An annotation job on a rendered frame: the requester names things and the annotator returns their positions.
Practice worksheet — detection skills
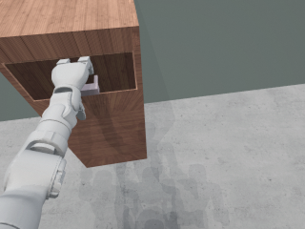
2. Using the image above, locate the cabinet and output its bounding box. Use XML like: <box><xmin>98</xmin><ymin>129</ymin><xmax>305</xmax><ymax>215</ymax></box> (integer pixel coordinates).
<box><xmin>0</xmin><ymin>0</ymin><xmax>148</xmax><ymax>168</ymax></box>

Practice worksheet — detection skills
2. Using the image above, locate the handle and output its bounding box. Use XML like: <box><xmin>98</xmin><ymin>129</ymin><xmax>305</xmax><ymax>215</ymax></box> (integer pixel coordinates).
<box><xmin>80</xmin><ymin>75</ymin><xmax>100</xmax><ymax>96</ymax></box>

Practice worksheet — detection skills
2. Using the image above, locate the left robot forearm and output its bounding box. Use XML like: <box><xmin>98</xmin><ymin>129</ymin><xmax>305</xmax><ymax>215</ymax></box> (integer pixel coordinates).
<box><xmin>3</xmin><ymin>84</ymin><xmax>81</xmax><ymax>192</ymax></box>

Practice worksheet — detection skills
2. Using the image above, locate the drawer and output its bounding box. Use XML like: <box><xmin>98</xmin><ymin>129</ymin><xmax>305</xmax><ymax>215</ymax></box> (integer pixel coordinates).
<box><xmin>4</xmin><ymin>51</ymin><xmax>136</xmax><ymax>100</ymax></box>

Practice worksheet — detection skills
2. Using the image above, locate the robot left upper arm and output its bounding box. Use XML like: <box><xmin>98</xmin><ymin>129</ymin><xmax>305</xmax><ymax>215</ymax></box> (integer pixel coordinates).
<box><xmin>0</xmin><ymin>149</ymin><xmax>67</xmax><ymax>229</ymax></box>

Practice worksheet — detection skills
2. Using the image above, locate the robot left hand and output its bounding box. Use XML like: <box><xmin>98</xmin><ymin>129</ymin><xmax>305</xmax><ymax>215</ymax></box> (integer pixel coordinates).
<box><xmin>51</xmin><ymin>56</ymin><xmax>94</xmax><ymax>120</ymax></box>

